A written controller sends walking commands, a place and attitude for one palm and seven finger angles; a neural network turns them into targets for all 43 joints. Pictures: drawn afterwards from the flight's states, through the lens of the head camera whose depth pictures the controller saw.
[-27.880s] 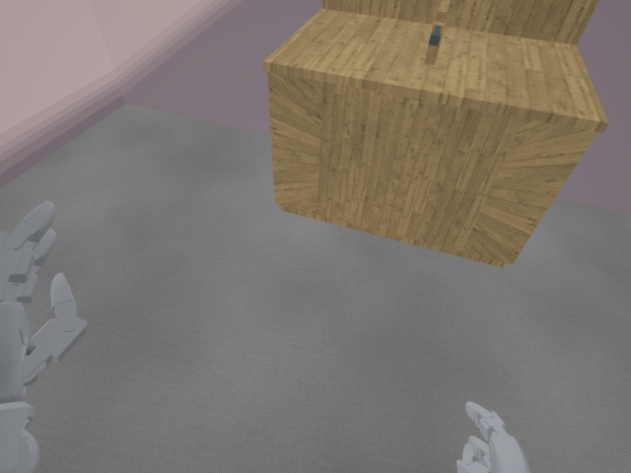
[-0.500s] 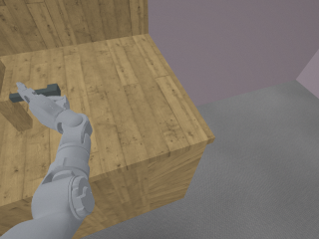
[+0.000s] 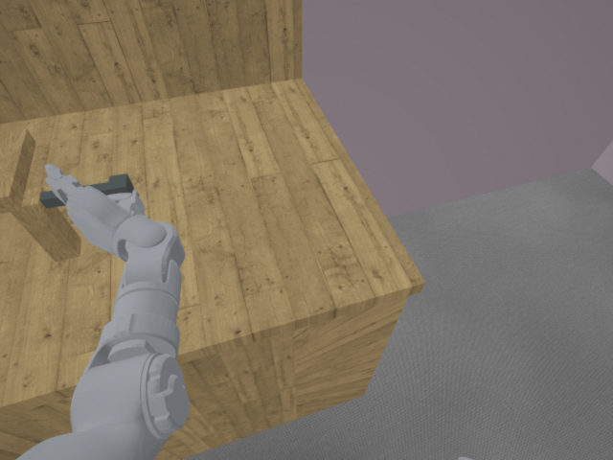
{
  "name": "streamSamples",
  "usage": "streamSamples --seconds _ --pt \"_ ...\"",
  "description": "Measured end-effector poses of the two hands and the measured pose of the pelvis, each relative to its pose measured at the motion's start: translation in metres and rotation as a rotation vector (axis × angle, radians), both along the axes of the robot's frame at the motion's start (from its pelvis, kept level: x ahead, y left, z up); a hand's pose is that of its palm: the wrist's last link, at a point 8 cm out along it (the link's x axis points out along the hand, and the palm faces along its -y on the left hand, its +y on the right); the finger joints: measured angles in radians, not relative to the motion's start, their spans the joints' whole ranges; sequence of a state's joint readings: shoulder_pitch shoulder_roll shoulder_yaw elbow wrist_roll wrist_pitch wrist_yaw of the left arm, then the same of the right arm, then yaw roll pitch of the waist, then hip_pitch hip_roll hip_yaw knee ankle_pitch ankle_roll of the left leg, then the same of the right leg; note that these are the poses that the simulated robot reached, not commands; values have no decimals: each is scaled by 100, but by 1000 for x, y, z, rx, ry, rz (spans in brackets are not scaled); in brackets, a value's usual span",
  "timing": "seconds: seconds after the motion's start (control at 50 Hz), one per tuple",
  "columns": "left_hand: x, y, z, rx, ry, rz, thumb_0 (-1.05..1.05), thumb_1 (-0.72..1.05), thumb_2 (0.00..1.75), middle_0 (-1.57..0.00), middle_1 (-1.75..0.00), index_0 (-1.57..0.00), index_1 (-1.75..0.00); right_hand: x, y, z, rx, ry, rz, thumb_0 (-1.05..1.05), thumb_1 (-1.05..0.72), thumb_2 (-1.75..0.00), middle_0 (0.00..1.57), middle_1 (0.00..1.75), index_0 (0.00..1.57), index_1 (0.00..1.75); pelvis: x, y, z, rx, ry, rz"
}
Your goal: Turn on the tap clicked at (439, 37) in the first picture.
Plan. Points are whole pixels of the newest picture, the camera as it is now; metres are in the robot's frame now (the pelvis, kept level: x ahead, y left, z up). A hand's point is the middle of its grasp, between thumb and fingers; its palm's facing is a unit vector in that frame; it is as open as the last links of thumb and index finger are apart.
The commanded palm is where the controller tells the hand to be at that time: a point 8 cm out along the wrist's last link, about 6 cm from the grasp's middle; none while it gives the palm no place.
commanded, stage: lift the hand up off the lever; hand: left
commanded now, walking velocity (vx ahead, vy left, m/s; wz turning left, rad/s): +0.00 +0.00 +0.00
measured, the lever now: (121, 188) +0.47 +0.26 +0.10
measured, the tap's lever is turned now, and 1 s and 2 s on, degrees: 86 74 64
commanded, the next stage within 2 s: draw the hand back beside the body in 1.32 s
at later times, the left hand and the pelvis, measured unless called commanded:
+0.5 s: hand (126, 200) +0.43 +0.24 +0.12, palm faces +0.82 -0.57 -0.05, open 7.8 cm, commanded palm +0.38 +0.25 +0.15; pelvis +0.02 -0.01 +0.01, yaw +0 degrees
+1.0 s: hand (121, 203) +0.42 +0.24 +0.12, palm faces +0.82 -0.57 -0.07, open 7.7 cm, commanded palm +0.38 +0.25 +0.17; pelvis +0.02 +0.00 +0.01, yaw +0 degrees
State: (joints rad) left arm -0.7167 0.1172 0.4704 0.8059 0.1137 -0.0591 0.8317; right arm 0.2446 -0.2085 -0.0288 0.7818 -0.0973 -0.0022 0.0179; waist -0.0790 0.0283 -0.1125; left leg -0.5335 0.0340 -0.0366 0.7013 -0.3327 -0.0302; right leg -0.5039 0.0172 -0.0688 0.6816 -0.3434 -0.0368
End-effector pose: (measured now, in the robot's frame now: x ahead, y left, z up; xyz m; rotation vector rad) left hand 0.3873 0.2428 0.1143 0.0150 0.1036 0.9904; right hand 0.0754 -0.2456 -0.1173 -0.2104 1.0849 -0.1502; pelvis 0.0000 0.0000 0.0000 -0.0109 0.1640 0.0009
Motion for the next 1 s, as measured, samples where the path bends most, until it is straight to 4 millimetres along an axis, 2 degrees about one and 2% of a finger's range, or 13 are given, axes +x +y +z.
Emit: streamSamples --seconds 0.36,0.68,0.84,1.0 --pt "-5 4 5 -48 16 -7 9 93 92 -20 -15 -15 -15 42 -12 11 -10 -66 1 1 -91 -90 20 30 20 30 19 -8 6 7 -29 -2" --pt "-22 8 9 -64 43 -23 5 93 92 -25 -19 -15 -15 77 6 19 15 -146 45 1 -91 -90 20 30 20 30 25 -3 9 7 -64 0" --pt "-24 8 11 -76 51 -20 6 93 92 -25 -19 -15 -15 83 15 20 27 -162 68 1 -91 -90 20 30 21 30 21 -1 10 8 -70 1" --pt "-24 9 13 -83 68 -17 6 93 92 -25 -19 -15 -15 76 13 20 23 -164 64 1 -91 -90 20 30 21 30 17 -2 10 7 -74 -2"
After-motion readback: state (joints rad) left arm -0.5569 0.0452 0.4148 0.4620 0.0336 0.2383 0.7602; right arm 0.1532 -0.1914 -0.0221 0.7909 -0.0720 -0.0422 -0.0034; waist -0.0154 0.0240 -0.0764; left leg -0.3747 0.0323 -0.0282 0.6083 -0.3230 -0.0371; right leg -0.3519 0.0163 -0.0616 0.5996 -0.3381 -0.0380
